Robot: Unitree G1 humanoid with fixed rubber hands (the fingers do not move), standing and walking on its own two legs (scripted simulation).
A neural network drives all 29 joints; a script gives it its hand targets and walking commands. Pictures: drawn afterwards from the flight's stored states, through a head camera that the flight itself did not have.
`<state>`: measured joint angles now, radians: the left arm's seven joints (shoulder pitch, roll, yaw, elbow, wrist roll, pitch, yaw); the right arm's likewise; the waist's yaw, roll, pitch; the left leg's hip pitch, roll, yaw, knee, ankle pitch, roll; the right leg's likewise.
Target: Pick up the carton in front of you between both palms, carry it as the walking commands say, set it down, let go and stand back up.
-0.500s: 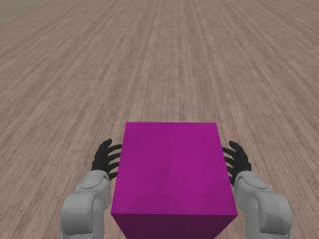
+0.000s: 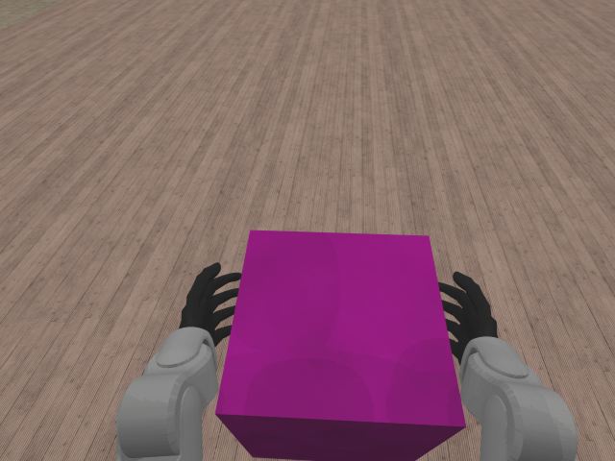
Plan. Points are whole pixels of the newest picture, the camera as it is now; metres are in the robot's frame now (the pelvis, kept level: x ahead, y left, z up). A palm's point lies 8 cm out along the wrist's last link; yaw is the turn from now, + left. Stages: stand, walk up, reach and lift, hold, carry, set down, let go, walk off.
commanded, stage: carry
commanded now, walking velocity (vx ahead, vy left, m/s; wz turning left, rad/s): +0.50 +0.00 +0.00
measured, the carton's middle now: (333, 355) +0.24 +0.00 +0.03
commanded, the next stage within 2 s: none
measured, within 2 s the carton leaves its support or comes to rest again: neither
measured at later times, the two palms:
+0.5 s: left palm (231, 167) +0.53 +0.18 +0.11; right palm (407, 171) +0.54 -0.12 +0.10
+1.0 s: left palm (244, 122) +0.68 +0.18 +0.11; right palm (395, 126) +0.69 -0.12 +0.10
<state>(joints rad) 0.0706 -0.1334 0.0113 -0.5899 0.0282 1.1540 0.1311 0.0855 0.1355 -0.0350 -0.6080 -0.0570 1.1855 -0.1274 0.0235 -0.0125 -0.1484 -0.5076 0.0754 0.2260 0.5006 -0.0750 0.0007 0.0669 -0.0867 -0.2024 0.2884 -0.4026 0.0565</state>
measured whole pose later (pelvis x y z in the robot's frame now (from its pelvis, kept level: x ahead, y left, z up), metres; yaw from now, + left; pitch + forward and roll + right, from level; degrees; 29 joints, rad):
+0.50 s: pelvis +0.31 +0.02 +0.00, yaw +1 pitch +1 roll -2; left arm 0.03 -0.13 0.02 -0.61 0.04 1.21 0.14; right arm 0.04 0.13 -0.05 -0.58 -0.04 1.21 -0.13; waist 0.02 0.02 -0.08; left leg 0.07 0.05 0.20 0.38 -0.45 0.00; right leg -0.48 -0.04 -0.23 0.47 0.08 0.00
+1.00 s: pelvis +0.45 +0.03 +0.00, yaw +1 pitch +4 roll -1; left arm 0.03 -0.13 0.03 -0.53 0.05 1.15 0.12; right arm 0.03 0.13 -0.04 -0.53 -0.07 1.18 -0.12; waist 0.00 0.02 -0.17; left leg -0.14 0.05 0.10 0.50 -0.43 -0.01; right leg -0.35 -0.04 -0.22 0.55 -0.26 -0.04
